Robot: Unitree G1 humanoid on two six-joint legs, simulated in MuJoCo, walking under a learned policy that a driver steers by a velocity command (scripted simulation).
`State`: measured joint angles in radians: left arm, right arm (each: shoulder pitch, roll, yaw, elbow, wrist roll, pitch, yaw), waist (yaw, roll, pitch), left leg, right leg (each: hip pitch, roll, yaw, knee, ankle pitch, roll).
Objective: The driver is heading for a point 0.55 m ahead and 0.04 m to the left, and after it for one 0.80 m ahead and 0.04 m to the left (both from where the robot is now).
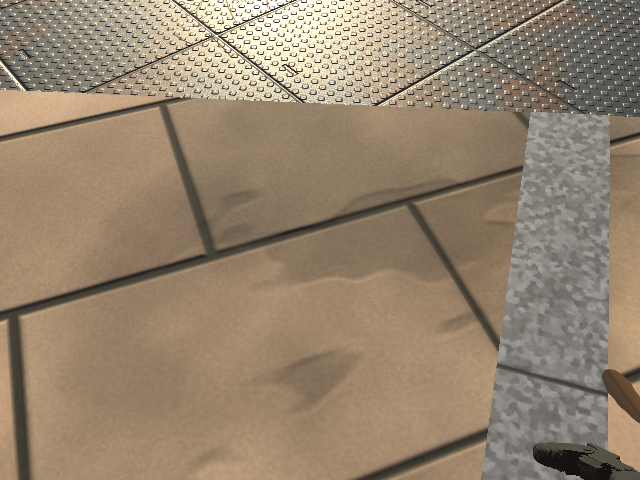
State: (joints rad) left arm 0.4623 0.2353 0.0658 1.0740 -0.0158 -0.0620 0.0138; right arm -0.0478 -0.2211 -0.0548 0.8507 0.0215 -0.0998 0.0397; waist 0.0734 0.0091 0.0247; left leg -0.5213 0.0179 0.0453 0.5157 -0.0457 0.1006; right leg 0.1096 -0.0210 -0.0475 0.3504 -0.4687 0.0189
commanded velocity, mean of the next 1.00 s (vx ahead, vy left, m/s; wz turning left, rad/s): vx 0.50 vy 0.00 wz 0.15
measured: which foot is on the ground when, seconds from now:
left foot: down 0.00-0.58, up 0.60-1.00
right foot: down 0.00-0.02, up 0.04-0.54, down 0.56-1.00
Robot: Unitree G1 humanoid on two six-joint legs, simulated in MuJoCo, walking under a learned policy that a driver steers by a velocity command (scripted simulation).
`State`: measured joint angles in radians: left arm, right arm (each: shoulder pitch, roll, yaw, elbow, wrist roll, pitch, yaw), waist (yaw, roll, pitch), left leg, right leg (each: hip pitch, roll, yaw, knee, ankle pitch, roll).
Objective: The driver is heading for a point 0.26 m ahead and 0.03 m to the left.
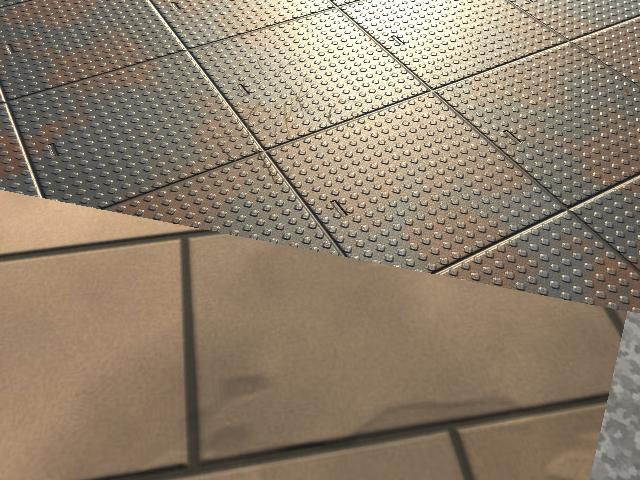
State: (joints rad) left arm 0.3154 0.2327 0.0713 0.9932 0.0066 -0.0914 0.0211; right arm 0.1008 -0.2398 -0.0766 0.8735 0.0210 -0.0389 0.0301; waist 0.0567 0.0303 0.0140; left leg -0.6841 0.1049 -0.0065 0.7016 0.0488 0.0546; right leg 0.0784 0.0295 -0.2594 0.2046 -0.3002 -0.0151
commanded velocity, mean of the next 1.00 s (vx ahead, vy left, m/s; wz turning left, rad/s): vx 0.13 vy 0.00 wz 0.13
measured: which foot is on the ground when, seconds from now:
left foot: up 0.00-0.10, down 0.12-1.00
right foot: down 0.00-0.12, up 0.14-0.52, down 0.54-1.00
